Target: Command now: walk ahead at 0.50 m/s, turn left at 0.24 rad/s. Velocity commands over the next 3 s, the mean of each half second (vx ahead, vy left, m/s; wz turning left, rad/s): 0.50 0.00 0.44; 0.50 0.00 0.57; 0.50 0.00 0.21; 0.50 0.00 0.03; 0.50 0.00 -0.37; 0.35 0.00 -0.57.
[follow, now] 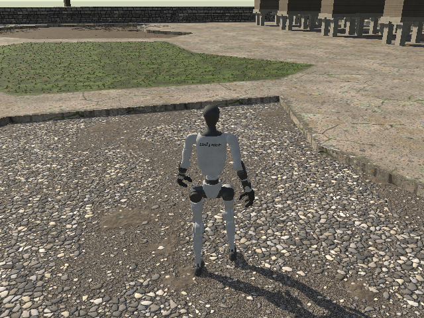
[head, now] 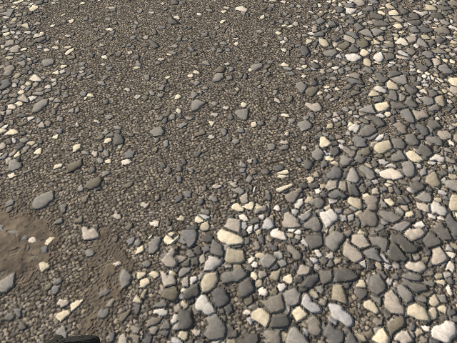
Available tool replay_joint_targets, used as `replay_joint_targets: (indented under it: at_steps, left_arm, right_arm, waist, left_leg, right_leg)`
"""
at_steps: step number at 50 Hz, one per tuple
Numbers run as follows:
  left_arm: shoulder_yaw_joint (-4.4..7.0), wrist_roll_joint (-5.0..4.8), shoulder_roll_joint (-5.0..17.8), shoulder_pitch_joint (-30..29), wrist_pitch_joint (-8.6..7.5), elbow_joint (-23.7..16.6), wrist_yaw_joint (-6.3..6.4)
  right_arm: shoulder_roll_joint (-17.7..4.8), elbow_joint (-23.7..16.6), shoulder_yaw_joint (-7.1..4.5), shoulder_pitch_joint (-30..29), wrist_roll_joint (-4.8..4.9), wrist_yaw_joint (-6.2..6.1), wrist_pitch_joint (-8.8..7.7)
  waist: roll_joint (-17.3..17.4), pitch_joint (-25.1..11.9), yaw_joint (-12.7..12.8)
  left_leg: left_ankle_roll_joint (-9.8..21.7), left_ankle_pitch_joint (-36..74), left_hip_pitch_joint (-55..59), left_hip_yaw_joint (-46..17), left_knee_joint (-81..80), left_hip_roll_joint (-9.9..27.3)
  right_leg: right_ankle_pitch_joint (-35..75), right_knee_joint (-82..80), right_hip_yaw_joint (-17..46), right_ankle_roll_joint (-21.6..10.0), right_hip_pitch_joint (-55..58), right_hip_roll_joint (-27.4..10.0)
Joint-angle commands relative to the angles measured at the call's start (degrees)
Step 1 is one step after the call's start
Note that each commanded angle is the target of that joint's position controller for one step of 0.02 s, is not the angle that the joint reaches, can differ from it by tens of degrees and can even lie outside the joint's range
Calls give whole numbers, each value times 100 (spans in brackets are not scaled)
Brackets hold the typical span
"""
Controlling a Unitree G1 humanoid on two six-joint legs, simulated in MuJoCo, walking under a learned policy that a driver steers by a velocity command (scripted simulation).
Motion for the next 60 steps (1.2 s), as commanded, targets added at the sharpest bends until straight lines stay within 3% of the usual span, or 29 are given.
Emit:
replay_joint_targets:
  at_steps: [1, 3, 6, 7, 8, 9, 10, 11, 14, 22, 27, 29, 31, 32, 33, 34, 35, 36, 37, 38, 42, 47, 52, 55, 56, 57, 58, 59, 60]
  left_arm:
    - [40, -61, 299, -354, -111, -437, -51]
    - [80, -93, 416, -523, -156, -522, -75]
    - [229, -74, 658, 64, -205, -366, -41]
    - [326, 4, 905, 725, -215, -285, 20]
    - [434, 100, 1335, 1574, -162, -190, 85]
    - [472, 97, 1478, 1803, -87, -43, 32]
    - [359, 20, 1003, 1587, -93, -67, 10]
    - [270, -7, 713, 1342, -95, -86, 3]
    - [186, 72, 442, 631, -125, -40, -36]
    - [365, 32, 878, 771, -151, 304, 61]
    - [466, -118, 1173, 1097, -25, 514, 68]
    - [514, -154, 1348, 1095, 52, 535, 87]
    - [486, -174, 1336, 1079, 137, 519, 126]
    - [364, -11, 1055, 1230, 107, 407, 142]
    - [94, 157, 274, 1748, -60, 34, 53]
    - [175, -79, 822, 1025, -252, -1, -12]
    - [227, -249, 1029, 562, -328, -141, -37]
    - [190, -155, 939, 519, -363, -123, 9]
    - [218, 2, 958, 552, -345, -58, 57]
    - [251, 43, 996, 688, -279, -43, 56]
    - [194, 126, 732, 536, -82, -91, 68]
    - [66, 73, 480, -555, -131, -333, -23]
    - [110, -1, 666, -913, -249, -437, -183]
    - [207, 8, 807, -384, -299, -341, -170]
    - [296, 62, 984, 189, -324, -222, -136]
    - [379, 141, 1313, 1066, -332, -149, -101]
    - [508, 110, 1667, 1698, -251, 157, -139]
    - [388, -83, 1160, 1783, -225, 180, -177]
    - [297, -80, 881, 1477, -191, 141, -154]
  right_arm:
    - [-1057, -458, -232, -278, 71, -50, -43]
    - [-1046, -418, -226, -97, 87, -64, 13]
    - [-911, -445, -177, -98, 59, -103, 73]
    - [-650, -542, -88, -232, 8, -98, 46]
    - [-208, -725, 41, -182, -87, -115, -6]
    - [-321, -913, 40, 248, 85, -127, -76]
    - [-793, -808, -80, 115, 150, -139, -50]
    - [-880, -844, -119, -222, 126, -119, -7]
    - [-625, -914, -132, -444, 53, -69, 146]
    - [-275, -1381, 16, -1421, 5, 127, 218]
    - [-415, -1760, 0, -2108, 23, 269, 239]
    - [-588, -1828, -87, -1960, -2, 288, 264]
    - [-1057, -1494, -372, -555, 15, 221, 302]
    - [-1569, -1308, -569, 351, 40, 94, 363]
    - [-2191, -1407, -600, 55, 55, 88, 296]
    - [-1659, -1550, -454, 280, 29, 118, 225]
    - [-1365, -1455, -361, 108, -17, 136, 151]
    - [-1219, -1485, -309, -226, -3, 125, 120]
    - [-1034, -1554, -249, -626, -24, 107, 127]
    - [-943, -1657, -208, -853, -105, 84, 123]
    - [-1032, -1564, -235, -839, -77, -26, 71]
    - [-1112, -1339, -267, -411, 11, -147, 131]
    - [-1006, -1076, -229, 19, 21, -168, 178]
    - [-991, -1032, -224, -65, -6, -157, 229]
    - [-827, -1071, -165, -113, -26, -142, 223]
    - [-596, -1190, -56, -32, -120, -139, 202]
    - [-280, -1183, 46, 748, 45, -138, 134]
    - [-765, -1128, -19, 513, 91, -146, 99]
    - [-1034, -1239, -100, -204, 95, -140, 94]
  waist:
    - [731, -156, 195]
    - [759, -142, 197]
    - [767, -349, 614]
    - [577, -738, 976]
    - [-527, -1433, 1230]
    - [-1840, -1659, 1010]
    - [-1077, -1062, 1032]
    - [-753, -578, 1006]
    - [-526, -10, 592]
    - [-172, 156, 726]
    - [-170, 359, 882]
    - [-318, 142, 693]
    - [-232, -671, -101]
    - [458, -1222, -427]
    - [1889, -1860, 352]
    - [1081, -2282, -194]
    - [836, -1417, -202]
    - [390, -969, 56]
    - [285, -646, 312]
    - [437, -566, 529]
    - [381, -321, 645]
    - [561, -100, 229]
    - [698, -45, 68]
    - [916, -143, 395]
    - [840, -573, 675]
    - [245, -1421, 989]
    - [-1555, -2080, 804]
    - [-1089, -1684, 986]
    - [-526, -853, 1091]
  left_leg:
    - [996, 961, -306, -1168, -630, 1256]
    - [893, 622, -191, -1393, -431, 1331]
    - [573, 340, -452, -1474, 269, 1096]
    - [348, 259, -961, -1227, 1268, 763]
    - [11, -1155, -2215, -508, 3177, 198]
    - [-62, -2425, -3490, -319, 4468, 100]
    - [-91, -2004, -3839, -562, 5115, 460]
    - [-92, -1523, -3893, -488, 5233, 590]
    - [-173, -697, -3383, -443, 4877, 965]
    - [-286, 1101, -3017, -67, 2894, 943]
    - [37, 724, -2846, 307, 2008, 780]
    - [269, 128, -2303, 626, 1877, 457]
    - [623, 268, -231, 894, 1467, -111]
    - [971, 461, 1554, -317, 1417, 579]
    - [2088, -727, 3189, -3744, 657, 1994]
    - [2047, -1334, 3292, -4488, -84, 2175]
    - [1777, -882, 2721, -3676, -144, 2031]
    - [1603, -331, 1869, -3036, -110, 1793]
    - [1472, 315, 1054, -2480, -136, 1568]
    - [1451, 782, 497, -2212, -251, 1439]
    - [1495, 1622, -348, -1601, -518, 1166]
    - [1090, 1017, -509, -1276, -406, 787]
    - [979, 715, 217, -1786, 59, 1148]
    - [805, 1664, 532, -1908, 622, 1149]
    - [642, 2199, 396, -1690, 1360, 852]
    - [416, 1339, -439, -1322, 2907, 498]
    - [-43, -1612, -2511, -680, 4828, -354]
    - [-68, -2155, -3345, -946, 5490, -99]
    - [-58, -1656, -3610, -879, 5637, 135]
  right_leg:
    - [749, -791, -164, 102, 741, 283]
    - [725, -1174, -106, 55, 1002, 340]
    - [613, -1724, -155, -174, 2329, 306]
    - [447, -1708, 316, -426, 3345, -242]
    - [247, -1790, 1666, -835, 4842, -1456]
    - [-955, -2316, 3633, -1494, 5166, -2274]
    - [-1603, -2478, 3363, -1432, 4699, -2024]
    - [-1374, -2562, 2517, -1237, 4169, -1737]
    - [-12, -3056, 1159, -1080, 2931, -1245]
    - [1337, -3336, -643, -1000, 2790, -1068]
    - [1614, -3056, -1059, -778, 3439, -1318]
    - [3259, -2383, -1279, -651, 3671, -1328]
    - [4417, -390, -1635, -386, 3203, -1028]
    - [2567, 1458, -1673, -96, 1736, -788]
    - [-2420, 3385, -897, 220, -684, 386]
    - [-2366, 3851, 181, 107, -1255, 327]
    - [-1811, 3719, 128, -15, -1648, 118]
    - [-1321, 3249, 117, -65, -1414, -119]
    - [-1042, 2769, 116, -29, -986, -282]
    - [-856, 2550, 168, -5, -549, -384]
    - [-276, 1606, -8, 273, -268, -261]
    - [1435, -474, -57, 345, 121, 148]
    - [1377, -1267, 16, 120, 356, 256]
    - [759, -1632, -224, -210, 1085, 386]
    - [887, -1640, -128, -439, 2049, 227]
    - [1099, -1367, 818, -893, 3640, -699]
    - [-236, -1892, 3340, -1861, 5450, -1797]
    - [-1731, -2413, 4059, -1772, 5323, -1882]
    - [-1824, -2537, 3304, -1508, 4611, -1660]
Next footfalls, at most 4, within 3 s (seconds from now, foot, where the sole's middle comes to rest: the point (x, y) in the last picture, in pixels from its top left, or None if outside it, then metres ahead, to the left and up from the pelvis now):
0.14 right None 0.22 -0.14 -0.78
0.64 left None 0.43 0.19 -0.78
1.12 right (162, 253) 0.77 0.16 -0.78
1.64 left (48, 247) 0.82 0.53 -0.78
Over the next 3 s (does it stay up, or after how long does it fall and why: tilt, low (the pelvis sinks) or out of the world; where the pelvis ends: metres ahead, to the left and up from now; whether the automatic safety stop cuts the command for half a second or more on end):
stays up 1.35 0.72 0.00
